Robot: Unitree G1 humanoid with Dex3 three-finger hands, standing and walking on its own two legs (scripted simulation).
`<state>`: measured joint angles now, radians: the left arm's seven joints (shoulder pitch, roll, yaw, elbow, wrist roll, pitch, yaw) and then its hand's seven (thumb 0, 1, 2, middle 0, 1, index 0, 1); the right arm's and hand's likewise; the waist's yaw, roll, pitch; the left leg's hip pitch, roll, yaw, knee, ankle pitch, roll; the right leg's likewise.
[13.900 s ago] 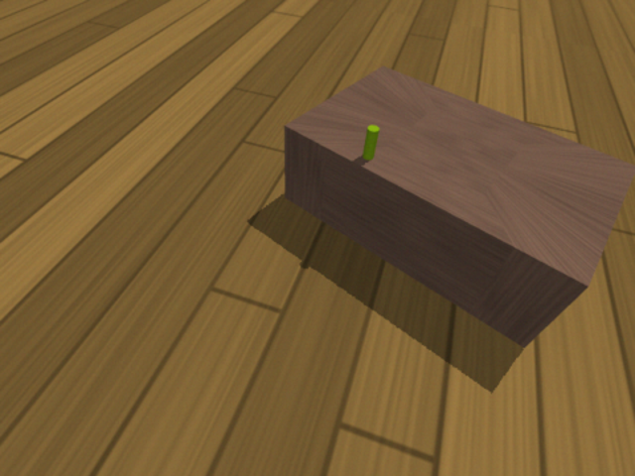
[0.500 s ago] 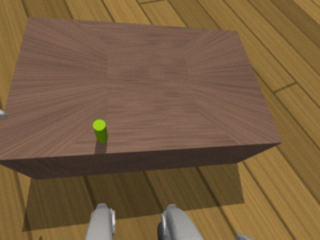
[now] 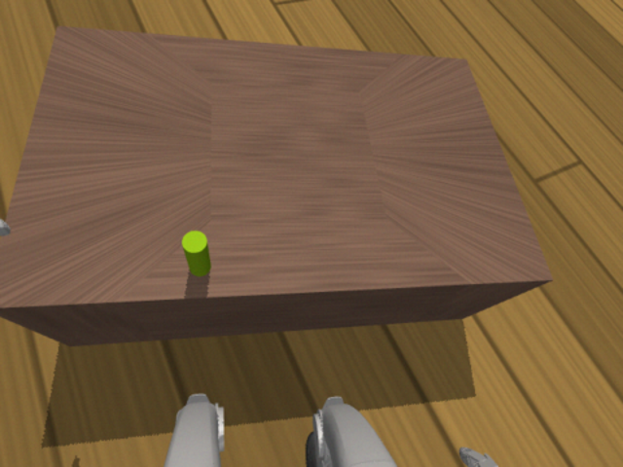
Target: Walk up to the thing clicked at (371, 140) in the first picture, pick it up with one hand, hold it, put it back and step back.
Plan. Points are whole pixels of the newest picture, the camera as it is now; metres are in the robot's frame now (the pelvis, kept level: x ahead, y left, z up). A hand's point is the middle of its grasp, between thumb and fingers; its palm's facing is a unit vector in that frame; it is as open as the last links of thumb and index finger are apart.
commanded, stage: approach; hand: left
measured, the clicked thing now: (197, 255) +0.46 +0.13 -0.23
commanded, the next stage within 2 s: close in in 0.40 s
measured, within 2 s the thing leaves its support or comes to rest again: neither
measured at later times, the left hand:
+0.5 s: hand (130, 248) +0.44 +0.22 -0.16, palm faces -0.08 -1.00 +0.03, open 17.4 cm
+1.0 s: hand (180, 255) +0.45 +0.15 -0.20, palm faces -0.03 -1.00 -0.01, open 17.7 cm
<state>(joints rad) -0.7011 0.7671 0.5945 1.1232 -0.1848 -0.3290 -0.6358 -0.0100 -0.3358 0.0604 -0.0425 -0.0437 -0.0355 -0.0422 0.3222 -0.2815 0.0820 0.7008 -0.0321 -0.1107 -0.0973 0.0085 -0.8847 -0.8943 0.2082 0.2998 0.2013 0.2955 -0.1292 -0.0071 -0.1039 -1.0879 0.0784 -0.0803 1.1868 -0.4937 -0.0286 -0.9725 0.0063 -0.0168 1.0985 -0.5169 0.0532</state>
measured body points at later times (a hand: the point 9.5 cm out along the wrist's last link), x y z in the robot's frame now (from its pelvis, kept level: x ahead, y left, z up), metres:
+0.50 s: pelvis -0.04 -0.01 -0.15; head +0.16 +0.04 +0.25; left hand +0.44 +0.28 -0.16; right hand +0.04 -0.27 -0.26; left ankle +0.03 +0.13 -0.64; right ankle +0.00 -0.16 -0.64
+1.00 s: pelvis -0.07 -0.02 -0.22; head +0.12 +0.00 +0.19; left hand +0.44 +0.21 -0.20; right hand -0.01 -0.29 -0.34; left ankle +0.03 +0.13 -0.64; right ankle +0.00 -0.16 -0.64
